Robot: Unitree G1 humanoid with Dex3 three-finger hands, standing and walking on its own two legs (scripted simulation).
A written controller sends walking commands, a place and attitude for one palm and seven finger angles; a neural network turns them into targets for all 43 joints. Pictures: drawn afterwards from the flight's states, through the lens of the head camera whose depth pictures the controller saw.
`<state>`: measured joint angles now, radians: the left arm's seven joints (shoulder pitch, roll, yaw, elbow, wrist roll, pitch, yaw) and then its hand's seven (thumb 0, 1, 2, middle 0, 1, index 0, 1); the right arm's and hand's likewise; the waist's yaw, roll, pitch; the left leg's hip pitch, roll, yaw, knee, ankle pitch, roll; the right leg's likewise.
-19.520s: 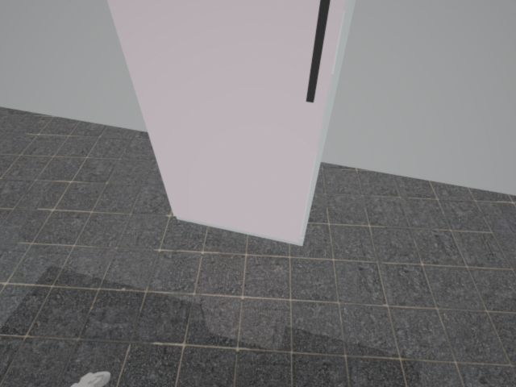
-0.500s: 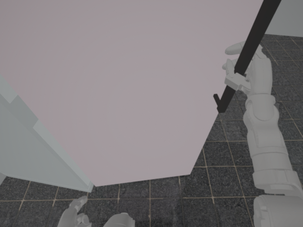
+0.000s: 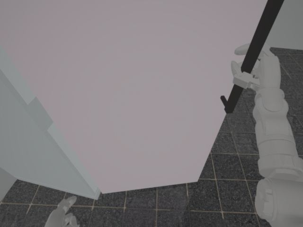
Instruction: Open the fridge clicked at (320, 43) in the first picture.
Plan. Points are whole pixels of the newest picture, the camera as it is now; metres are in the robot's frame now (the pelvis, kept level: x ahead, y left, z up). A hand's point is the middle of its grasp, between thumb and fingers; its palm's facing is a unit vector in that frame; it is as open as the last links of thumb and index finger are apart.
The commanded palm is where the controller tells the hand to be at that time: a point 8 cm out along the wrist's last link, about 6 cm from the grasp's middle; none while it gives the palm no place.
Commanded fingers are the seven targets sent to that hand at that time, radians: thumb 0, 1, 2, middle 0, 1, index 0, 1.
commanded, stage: loosen the grip on the handle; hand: right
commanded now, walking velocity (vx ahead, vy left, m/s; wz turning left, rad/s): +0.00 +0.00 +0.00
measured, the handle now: (245, 55) +0.48 -0.18 +0.23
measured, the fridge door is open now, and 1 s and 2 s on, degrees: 70 69 69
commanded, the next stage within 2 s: slip the hand off the handle in 0.46 s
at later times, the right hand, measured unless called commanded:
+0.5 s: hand (243, 80) +0.44 -0.18 +0.19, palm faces +0.23 +0.95 -0.20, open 14.3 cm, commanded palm +0.40 -0.24 +0.18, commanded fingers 0.00 0.55 -0.20 0.25 1.15 0.25 1.15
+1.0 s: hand (266, 80) +0.44 -0.24 +0.19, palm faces +0.26 +0.94 -0.21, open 14.7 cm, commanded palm +0.41 -0.29 +0.18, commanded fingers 0.00 0.55 -0.20 0.25 1.15 0.25 1.15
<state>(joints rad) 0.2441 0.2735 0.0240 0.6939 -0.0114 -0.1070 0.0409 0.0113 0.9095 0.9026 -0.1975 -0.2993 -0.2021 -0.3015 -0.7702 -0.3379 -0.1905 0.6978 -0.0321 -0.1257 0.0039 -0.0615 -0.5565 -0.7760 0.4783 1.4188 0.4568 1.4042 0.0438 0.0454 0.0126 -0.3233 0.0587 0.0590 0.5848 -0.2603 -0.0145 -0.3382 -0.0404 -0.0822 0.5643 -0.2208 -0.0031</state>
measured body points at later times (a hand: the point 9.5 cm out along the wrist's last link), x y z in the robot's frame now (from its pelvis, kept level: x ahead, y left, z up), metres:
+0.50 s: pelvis +0.03 +0.00 +0.01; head +0.04 +0.01 +0.46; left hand +0.12 +0.26 -0.11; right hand +0.42 -0.23 +0.20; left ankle +0.03 +0.13 -0.73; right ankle +0.05 -0.12 -0.73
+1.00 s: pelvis +0.04 +0.02 +0.00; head +0.06 +0.03 +0.45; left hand +0.13 +0.29 -0.11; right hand +0.42 -0.29 +0.20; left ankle +0.03 +0.13 -0.73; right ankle +0.05 -0.12 -0.73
